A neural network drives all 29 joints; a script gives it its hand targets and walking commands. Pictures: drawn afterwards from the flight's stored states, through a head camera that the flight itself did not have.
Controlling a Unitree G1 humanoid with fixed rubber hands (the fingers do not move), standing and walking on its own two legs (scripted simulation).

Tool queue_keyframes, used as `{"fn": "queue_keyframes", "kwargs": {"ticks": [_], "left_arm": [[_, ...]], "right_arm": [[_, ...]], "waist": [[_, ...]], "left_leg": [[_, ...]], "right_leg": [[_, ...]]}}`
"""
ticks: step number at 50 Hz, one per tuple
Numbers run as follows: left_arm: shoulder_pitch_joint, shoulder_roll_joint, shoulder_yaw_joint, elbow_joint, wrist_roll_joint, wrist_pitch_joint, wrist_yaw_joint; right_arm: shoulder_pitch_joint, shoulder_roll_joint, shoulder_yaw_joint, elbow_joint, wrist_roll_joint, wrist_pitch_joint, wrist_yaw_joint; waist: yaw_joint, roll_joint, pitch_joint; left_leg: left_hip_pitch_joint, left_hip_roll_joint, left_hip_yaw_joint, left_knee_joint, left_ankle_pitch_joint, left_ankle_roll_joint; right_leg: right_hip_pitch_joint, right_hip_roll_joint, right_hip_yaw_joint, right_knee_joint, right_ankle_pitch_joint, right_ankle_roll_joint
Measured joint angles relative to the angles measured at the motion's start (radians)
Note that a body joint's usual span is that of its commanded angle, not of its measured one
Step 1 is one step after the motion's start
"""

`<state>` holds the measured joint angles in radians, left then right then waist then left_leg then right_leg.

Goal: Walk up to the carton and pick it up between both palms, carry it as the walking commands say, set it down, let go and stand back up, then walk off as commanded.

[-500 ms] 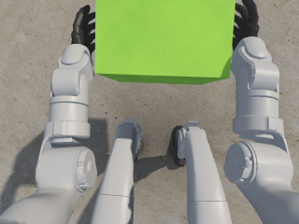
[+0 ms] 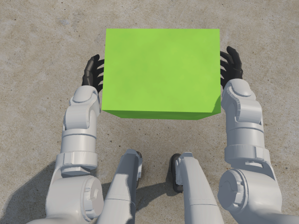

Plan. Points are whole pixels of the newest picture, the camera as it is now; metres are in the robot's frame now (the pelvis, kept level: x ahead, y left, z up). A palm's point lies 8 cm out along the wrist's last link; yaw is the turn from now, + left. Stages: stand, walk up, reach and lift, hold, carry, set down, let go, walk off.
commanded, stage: reach and lift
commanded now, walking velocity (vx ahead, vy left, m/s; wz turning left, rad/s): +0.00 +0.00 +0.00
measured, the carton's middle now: (160, 82) +0.46 +0.02 -0.11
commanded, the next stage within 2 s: none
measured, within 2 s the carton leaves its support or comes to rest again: neither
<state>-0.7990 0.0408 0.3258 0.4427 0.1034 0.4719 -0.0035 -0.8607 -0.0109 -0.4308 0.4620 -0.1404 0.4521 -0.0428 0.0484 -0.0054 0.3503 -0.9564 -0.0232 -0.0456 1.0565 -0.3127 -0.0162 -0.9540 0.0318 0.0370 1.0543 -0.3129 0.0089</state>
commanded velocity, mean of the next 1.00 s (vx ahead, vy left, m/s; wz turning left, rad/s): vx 0.00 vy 0.00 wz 0.00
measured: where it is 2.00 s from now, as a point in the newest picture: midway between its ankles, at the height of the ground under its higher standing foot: (155, 178)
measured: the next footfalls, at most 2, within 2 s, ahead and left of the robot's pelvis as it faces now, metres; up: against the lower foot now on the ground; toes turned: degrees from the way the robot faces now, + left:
none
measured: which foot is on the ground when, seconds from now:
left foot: down 0.00-1.00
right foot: down 0.00-1.00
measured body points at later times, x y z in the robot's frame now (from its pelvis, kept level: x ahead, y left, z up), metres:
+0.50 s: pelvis +0.10 +0.00 +0.07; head +0.18 +0.00 +0.52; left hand +0.42 +0.18 +0.04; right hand +0.45 -0.16 +0.04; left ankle +0.11 +0.12 -0.65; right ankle +0.11 -0.12 -0.65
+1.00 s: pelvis +0.11 +0.00 +0.09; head +0.11 +0.00 +0.54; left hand +0.39 +0.18 +0.10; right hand +0.42 -0.17 +0.11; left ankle +0.11 +0.13 -0.65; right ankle +0.11 -0.12 -0.65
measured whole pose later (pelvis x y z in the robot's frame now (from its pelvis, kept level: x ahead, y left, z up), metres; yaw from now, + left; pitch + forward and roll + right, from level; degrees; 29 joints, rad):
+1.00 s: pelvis +0.11 +0.00 +0.09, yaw -1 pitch +0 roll +0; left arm -0.15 -0.10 0.20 0.17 0.20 0.68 -0.06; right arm -0.20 0.12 -0.29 0.20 -0.21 0.64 0.02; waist 0.04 0.01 -0.03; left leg -0.17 -0.01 -0.04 0.37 -0.20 -0.01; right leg -0.17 0.02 0.06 0.37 -0.20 0.00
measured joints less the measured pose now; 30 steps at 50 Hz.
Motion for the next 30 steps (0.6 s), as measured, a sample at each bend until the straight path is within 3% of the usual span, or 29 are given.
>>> {"fn": "queue_keyframes", "kwargs": {"ticks": [8, 15, 19, 30], "left_arm": [[0.194, -0.068, 0.023, 0.083, 0.068, -0.001, -0.027], [0.252, -0.107, 0.069, 0.124, 0.132, 0.012, -0.048], [0.304, -0.112, 0.061, 0.095, 0.15, 0.013, -0.069], [0.562, -0.128, -0.069, -0.099, 0.099, 0.026, -0.054]], "right_arm": [[0.195, 0.066, -0.031, 0.085, -0.078, -0.01, 0.027], [0.252, 0.087, -0.069, 0.147, -0.141, -0.017, 0.053], [0.305, 0.101, -0.031, 0.108, -0.153, -0.007, 0.054], [0.569, 0.131, 0.087, -0.089, -0.083, 0.006, 0.053]], "waist": [[-0.005, 0.002, -0.342], [0.001, 0.0, -0.411], [0.0, 0.005, -0.4], [0.006, 0.011, -0.401]], "left_leg": [[0.034, -0.003, -0.004, -0.129, 0.011, 0.004], [0.202, -0.001, 0.007, -0.229, -0.001, 0.011], [0.296, 0.006, 0.009, -0.309, 0.01, 0.009], [0.502, 0.016, 0.004, -0.532, 0.062, 0.006]], "right_leg": [[0.036, -0.008, -0.001, -0.129, 0.008, 0.0], [0.195, -0.009, 0.014, -0.217, -0.006, -0.003], [0.288, -0.005, 0.018, -0.299, 0.008, -0.005], [0.497, -0.005, 0.021, -0.528, 0.064, -0.009]]}}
